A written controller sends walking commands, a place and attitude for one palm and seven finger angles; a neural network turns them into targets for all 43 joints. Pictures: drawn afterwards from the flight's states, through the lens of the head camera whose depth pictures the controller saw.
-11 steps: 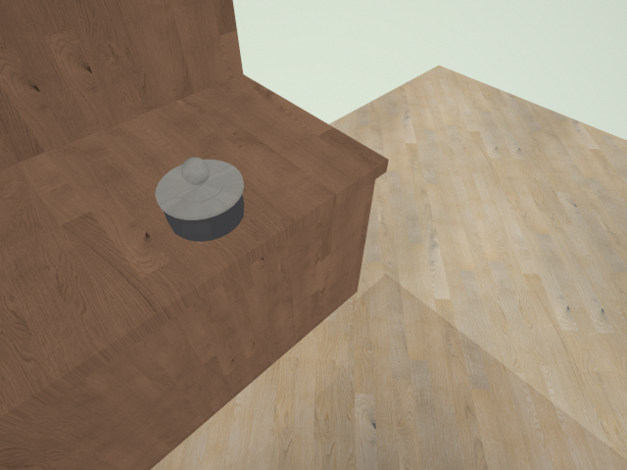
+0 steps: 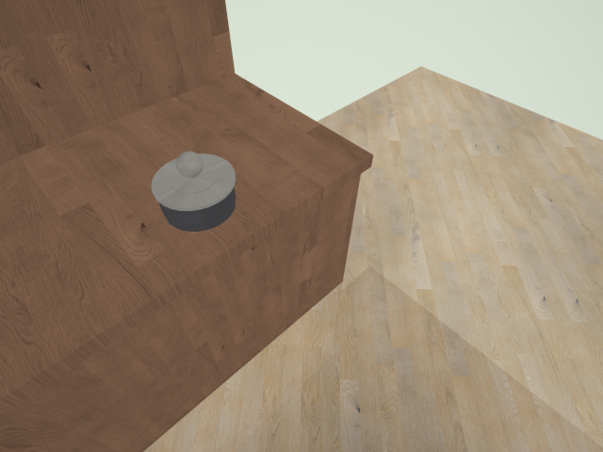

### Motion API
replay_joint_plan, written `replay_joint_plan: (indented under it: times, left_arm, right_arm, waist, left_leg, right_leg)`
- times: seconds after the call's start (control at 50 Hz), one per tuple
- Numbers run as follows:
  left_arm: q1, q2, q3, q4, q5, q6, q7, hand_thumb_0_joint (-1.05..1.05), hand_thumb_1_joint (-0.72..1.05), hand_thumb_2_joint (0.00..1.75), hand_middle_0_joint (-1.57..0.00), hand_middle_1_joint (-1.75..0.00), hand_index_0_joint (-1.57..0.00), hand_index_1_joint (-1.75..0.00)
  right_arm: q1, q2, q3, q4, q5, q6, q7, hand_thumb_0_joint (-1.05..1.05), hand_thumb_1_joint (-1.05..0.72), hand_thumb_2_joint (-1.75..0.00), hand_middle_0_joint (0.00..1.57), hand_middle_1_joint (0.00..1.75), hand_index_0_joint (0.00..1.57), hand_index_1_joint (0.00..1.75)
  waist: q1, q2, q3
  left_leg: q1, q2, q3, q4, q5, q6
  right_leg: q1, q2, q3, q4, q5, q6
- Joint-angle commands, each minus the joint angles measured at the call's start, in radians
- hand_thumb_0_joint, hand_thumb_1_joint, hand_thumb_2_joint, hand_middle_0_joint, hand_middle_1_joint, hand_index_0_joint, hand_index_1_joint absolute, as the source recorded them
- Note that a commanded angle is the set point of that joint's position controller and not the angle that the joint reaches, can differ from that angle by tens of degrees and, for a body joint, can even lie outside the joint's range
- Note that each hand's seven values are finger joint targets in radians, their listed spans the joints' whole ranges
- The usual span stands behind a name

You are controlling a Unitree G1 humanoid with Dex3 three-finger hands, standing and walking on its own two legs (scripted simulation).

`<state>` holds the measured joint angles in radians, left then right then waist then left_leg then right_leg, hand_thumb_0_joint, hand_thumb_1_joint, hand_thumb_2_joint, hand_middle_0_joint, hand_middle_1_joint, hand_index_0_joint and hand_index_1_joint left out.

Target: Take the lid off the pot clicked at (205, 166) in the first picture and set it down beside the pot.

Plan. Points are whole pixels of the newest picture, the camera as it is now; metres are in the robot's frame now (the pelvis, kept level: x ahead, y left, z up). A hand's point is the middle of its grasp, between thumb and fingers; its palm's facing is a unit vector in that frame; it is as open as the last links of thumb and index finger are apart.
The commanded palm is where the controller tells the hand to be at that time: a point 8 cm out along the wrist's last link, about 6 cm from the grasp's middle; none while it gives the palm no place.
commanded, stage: look at it before walking up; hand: left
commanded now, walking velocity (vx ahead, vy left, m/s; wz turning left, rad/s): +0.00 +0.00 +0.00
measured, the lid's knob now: (189, 164) +0.63 +0.27 +0.00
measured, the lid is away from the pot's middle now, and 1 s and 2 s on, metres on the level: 0.00 0.00 0.00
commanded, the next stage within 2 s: walk to a spot facing it in 0.42 s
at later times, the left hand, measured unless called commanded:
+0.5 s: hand out of the picture +0.00 +0.18 -0.18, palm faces +0.03 -0.98 -0.21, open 7.4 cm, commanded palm none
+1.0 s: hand out of the picture +0.06 +0.17 -0.17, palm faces -0.08 -0.95 -0.30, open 7.4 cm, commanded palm none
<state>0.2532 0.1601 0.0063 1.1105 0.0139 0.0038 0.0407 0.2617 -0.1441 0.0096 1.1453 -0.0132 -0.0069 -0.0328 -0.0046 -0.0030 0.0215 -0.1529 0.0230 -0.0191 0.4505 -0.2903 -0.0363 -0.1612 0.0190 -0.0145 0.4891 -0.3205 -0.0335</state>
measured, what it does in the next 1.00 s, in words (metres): lifts its left foot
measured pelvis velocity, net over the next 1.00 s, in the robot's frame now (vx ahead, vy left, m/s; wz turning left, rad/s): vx -0.01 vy -0.03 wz -0.18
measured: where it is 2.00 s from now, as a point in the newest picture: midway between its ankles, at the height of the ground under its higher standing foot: outside the picture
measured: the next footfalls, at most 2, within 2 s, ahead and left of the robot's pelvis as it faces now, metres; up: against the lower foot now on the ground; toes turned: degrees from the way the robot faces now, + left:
left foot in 1.40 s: +0.11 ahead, +0.10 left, +0.00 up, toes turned -30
right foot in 1.72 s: +0.01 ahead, -0.18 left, +0.00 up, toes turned -43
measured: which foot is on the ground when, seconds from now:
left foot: down 0.00-0.88, up 0.90-1.00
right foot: down 0.00-1.00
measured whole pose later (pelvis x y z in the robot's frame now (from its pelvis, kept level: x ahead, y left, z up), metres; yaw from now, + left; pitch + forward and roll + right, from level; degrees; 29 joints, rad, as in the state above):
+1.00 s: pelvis -0.01 -0.03 -0.01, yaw -10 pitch +1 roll +2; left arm 0.25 0.20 0.07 0.95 0.02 0.02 0.02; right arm 0.17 -0.23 -0.06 0.98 -0.02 0.05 -0.03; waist 0.03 0.02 0.09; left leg -0.39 0.04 0.00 1.02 -0.48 -0.04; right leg -0.27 0.10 0.08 0.62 -0.35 -0.10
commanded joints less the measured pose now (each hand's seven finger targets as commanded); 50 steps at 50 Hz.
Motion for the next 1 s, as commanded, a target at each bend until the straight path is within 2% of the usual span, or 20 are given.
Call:
replay_joint_plan:
  times: [0.0, 0.06, 0.16, 0.24, 0.28, 0.48, 0.54, 0.64, 0.72, 0.76, 0.8, 0.82, 0.84, 0.86, 0.88, 0.9, 0.92, 0.94, 0.96, 0.98]
  left_arm:
    - [0.047, 0.112, 0.019, -0.034, -0.002, -0.018, 0.005, 0.00, 0.90, 0.90, -0.20, -0.30, -0.20, -0.30]
    - [0.051, 0.112, 0.018, -0.033, -0.002, -0.018, 0.003, 0.00, 0.90, 0.90, -0.20, -0.30, -0.20, -0.30]
    - [0.054, 0.108, 0.019, -0.030, -0.002, -0.018, 0.003, 0.00, 0.90, 0.90, -0.20, -0.30, -0.20, -0.30]
    - [0.054, 0.104, 0.019, -0.024, -0.003, -0.020, 0.003, 0.00, 0.90, 0.90, -0.20, -0.30, -0.20, -0.30]
    - [0.058, 0.103, 0.019, -0.024, -0.002, -0.020, 0.003, 0.00, 0.90, 0.90, -0.20, -0.30, -0.20, -0.30]
    - [0.060, 0.096, 0.019, -0.019, -0.002, -0.019, 0.003, 0.00, 0.90, 0.90, -0.20, -0.30, -0.20, -0.30]
    - [0.053, 0.109, 0.028, -0.025, -0.002, -0.012, 0.000, 0.00, 0.90, 0.90, -0.20, -0.30, -0.20, -0.30]
    - [0.026, 0.127, 0.059, -0.082, 0.001, 0.012, -0.016, 0.00, 0.90, 0.90, -0.20, -0.30, -0.20, -0.30]
    - [0.009, 0.120, 0.073, -0.134, 0.005, 0.024, -0.032, 0.00, 0.90, 0.90, -0.20, -0.30, -0.20, -0.30]
    - [0.015, 0.115, 0.077, -0.152, 0.004, 0.026, -0.038, 0.00, 0.90, 0.90, -0.20, -0.30, -0.20, -0.30]
    - [0.033, 0.108, 0.082, -0.164, 0.005, 0.027, -0.045, 0.00, 0.90, 0.90, -0.20, -0.30, -0.20, -0.30]
    - [0.061, 0.113, 0.087, -0.160, 0.005, 0.024, -0.048, 0.00, 0.90, 0.90, -0.20, -0.30, -0.20, -0.30]
    - [0.112, 0.143, 0.096, -0.152, 0.010, 0.017, -0.047, 0.00, 0.90, 0.90, -0.20, -0.30, -0.20, -0.30]
    - [0.142, 0.228, 0.109, -0.148, 0.018, 0.010, -0.035, 0.00, 0.90, 0.90, -0.20, -0.30, -0.20, -0.30]
    - [0.186, 0.242, 0.111, -0.148, 0.001, 0.005, -0.020, 0.00, 0.90, 0.90, -0.20, -0.30, -0.20, -0.30]
    - [0.170, 0.227, 0.107, -0.156, -0.002, 0.005, -0.009, 0.00, 0.90, 0.90, -0.20, -0.30, -0.20, -0.30]
    - [0.123, 0.222, 0.106, -0.172, -0.002, 0.004, -0.006, 0.00, 0.90, 0.90, -0.20, -0.30, -0.20, -0.30]
    - [0.097, 0.218, 0.103, -0.194, -0.003, 0.004, -0.006, 0.00, 0.90, 0.90, -0.20, -0.30, -0.20, -0.30]
    - [0.085, 0.221, 0.104, -0.209, -0.001, 0.003, -0.002, 0.00, 0.90, 0.90, -0.20, -0.30, -0.20, -0.30]
    - [0.086, 0.229, 0.104, -0.218, 0.000, 0.002, -0.003, 0.00, 0.90, 0.90, -0.20, -0.30, -0.20, -0.30]
  right_arm:
    - [0.057, -0.097, -0.021, -0.026, 0.002, -0.012, -0.006, 0.00, -0.90, -0.90, 0.20, 0.30, 0.20, 0.30]
    - [0.061, -0.094, -0.021, -0.025, 0.003, -0.011, -0.005, 0.00, -0.90, -0.90, 0.20, 0.30, 0.20, 0.30]
    - [0.062, -0.094, -0.021, -0.023, 0.002, -0.014, -0.006, 0.00, -0.90, -0.90, 0.20, 0.30, 0.20, 0.30]
    - [0.068, -0.094, -0.021, -0.022, 0.002, -0.016, -0.008, 0.00, -0.90, -0.90, 0.20, 0.30, 0.20, 0.30]
    - [0.065, -0.094, -0.022, -0.022, 0.003, -0.015, -0.007, 0.00, -0.90, -0.90, 0.20, 0.30, 0.20, 0.30]
    - [0.069, -0.086, -0.022, -0.016, 0.003, -0.014, -0.008, 0.00, -0.90, -0.90, 0.20, 0.30, 0.20, 0.30]
    - [0.064, -0.096, -0.030, -0.022, 0.000, -0.008, -0.012, 0.00, -0.90, -0.90, 0.20, 0.30, 0.20, 0.30]
    - [0.053, -0.142, -0.060, -0.077, -0.005, 0.010, -0.015, 0.00, -0.90, -0.90, 0.20, 0.30, 0.20, 0.30]
    - [0.034, -0.190, -0.083, -0.132, -0.008, 0.013, -0.016, 0.00, -0.90, -0.90, 0.20, 0.30, 0.20, 0.30]
    - [0.018, -0.207, -0.093, -0.159, -0.009, 0.009, -0.015, 0.00, -0.90, -0.90, 0.20, 0.30, 0.20, 0.30]
    - [-0.016, -0.221, -0.101, -0.185, -0.014, 0.010, -0.011, 0.00, -0.90, -0.90, 0.20, 0.30, 0.20, 0.30]
    - [-0.034, -0.222, -0.102, -0.200, -0.015, 0.012, -0.009, 0.00, -0.90, -0.90, 0.20, 0.30, 0.20, 0.30]
    - [-0.067, -0.215, -0.103, -0.218, -0.013, 0.016, -0.007, 0.00, -0.90, -0.90, 0.20, 0.30, 0.20, 0.30]
    - [-0.078, -0.157, -0.095, -0.251, -0.005, 0.023, -0.004, 0.00, -0.90, -0.90, 0.20, 0.30, 0.20, 0.30]
    - [-0.149, -0.158, -0.086, -0.286, -0.009, 0.031, -0.003, 0.00, -0.90, -0.90, 0.20, 0.30, 0.20, 0.30]
    - [-0.166, -0.157, -0.085, -0.292, -0.006, 0.029, -0.004, 0.00, -0.90, -0.90, 0.20, 0.30, 0.20, 0.30]
    - [-0.151, -0.157, -0.085, -0.291, -0.004, 0.024, -0.002, 0.00, -0.90, -0.90, 0.20, 0.30, 0.20, 0.30]
    - [-0.156, -0.156, -0.084, -0.292, -0.006, 0.024, 0.001, 0.00, -0.90, -0.90, 0.20, 0.30, 0.20, 0.30]
    - [-0.156, -0.149, -0.083, -0.292, -0.006, 0.024, 0.005, 0.00, -0.90, -0.90, 0.20, 0.30, 0.20, 0.30]
    - [-0.164, -0.145, -0.081, -0.300, -0.005, 0.028, 0.006, 0.00, -0.90, -0.90, 0.20, 0.30, 0.20, 0.30]
  waist:
    - [0.004, 0.008, 0.033]
    - [0.005, -0.010, 0.034]
    - [0.006, 0.014, 0.022]
    - [0.005, 0.008, 0.012]
    - [0.007, -0.006, 0.017]
    - [0.006, 0.001, 0.043]
    - [0.005, 0.006, 0.047]
    - [-0.002, 0.019, 0.030]
    - [0.002, 0.120, 0.042]
    - [0.010, 0.144, 0.020]
    - [0.026, 0.164, 0.017]
    - [0.044, 0.142, 0.011]
    - [0.076, 0.010, 0.002]
    - [0.081, -0.305, -0.031]
    - [0.112, -0.332, 0.010]
    - [0.088, -0.206, 0.028]
    - [0.060, -0.140, 0.007]
    - [0.052, -0.102, -0.021]
    - [0.053, -0.048, -0.057]
    - [0.049, -0.050, -0.075]
  left_leg:
    - [-0.001, 0.069, -0.045, -0.048, 0.226, 0.056]
    - [-0.002, 0.069, -0.047, -0.052, 0.210, 0.057]
    - [0.009, 0.071, -0.046, -0.051, 0.234, 0.058]
    - [0.007, 0.071, -0.048, -0.050, 0.253, 0.058]
    - [0.009, 0.071, -0.048, -0.046, 0.252, 0.058]
    - [-0.001, 0.068, -0.049, -0.052, 0.233, 0.058]
    - [0.011, 0.074, -0.034, -0.028, 0.218, 0.055]
    - [0.018, 0.119, -0.022, 0.001, 0.134, 0.068]
    - [0.001, 0.211, -0.087, -0.062, 0.059, 0.119]
    - [0.008, 0.269, -0.108, -0.076, 0.114, 0.153]
    - [-0.007, 0.290, -0.064, -0.038, 0.197, 0.163]
    - [-0.039, 0.267, -0.020, 0.032, 0.216, 0.143]
    - [-0.099, 0.182, 0.055, 0.197, 0.155, 0.087]
    - [-0.266, 0.045, 0.152, 0.416, -0.102, 0.022]
    - [-0.407, -0.010, 0.050, 0.581, -0.307, 0.001]
    - [-0.448, 0.009, -0.021, 0.650, -0.275, 0.004]
    - [-0.456, 0.030, -0.036, 0.671, -0.238, 0.002]
    - [-0.433, 0.031, -0.036, 0.670, -0.203, -0.005]
    - [-0.401, 0.029, -0.028, 0.633, -0.188, -0.008]
    - [-0.393, 0.018, -0.024, 0.613, -0.173, -0.012]
  right_leg:
    - [-0.052, -0.110, 0.094, -0.099, 0.254, 0.000]
    - [-0.053, -0.109, 0.093, -0.106, 0.231, 0.001]
    - [-0.049, -0.109, 0.092, -0.101, 0.250, 0.000]
    - [-0.036, -0.113, 0.087, -0.096, 0.275, 0.000]
    - [-0.041, -0.113, 0.085, -0.097, 0.273, 0.001]
    - [-0.051, -0.110, 0.083, -0.104, 0.251, 0.001]
    - [-0.081, -0.105, 0.107, -0.089, 0.263, -0.005]
    - [-0.170, -0.066, 0.153, -0.001, 0.207, -0.018]
    - [-0.246, -0.003, 0.111, 0.129, 0.091, -0.004]
    - [-0.255, 0.012, 0.078, 0.219, -0.004, 0.004]
    - [-0.236, -0.001, 0.037, 0.235, -0.088, 0.013]
    - [-0.180, -0.012, 0.044, 0.162, -0.035, 0.008]
    - [-0.103, -0.035, 0.136, 0.037, 0.155, -0.013]
    - [0.011, -0.198, 0.433, -0.083, 0.372, -0.068]
    - [0.062, -0.268, 0.593, -0.152, 0.620, -0.112]
    - [0.082, -0.272, 0.590, -0.126, 0.706, -0.152]
    - [0.119, -0.254, 0.548, -0.079, 0.745, -0.188]
    - [0.118, -0.230, 0.506, -0.066, 0.735, -0.191]
    - [0.124, -0.216, 0.489, -0.053, 0.743, -0.191]
    - [0.136, -0.206, 0.480, -0.056, 0.749, -0.184]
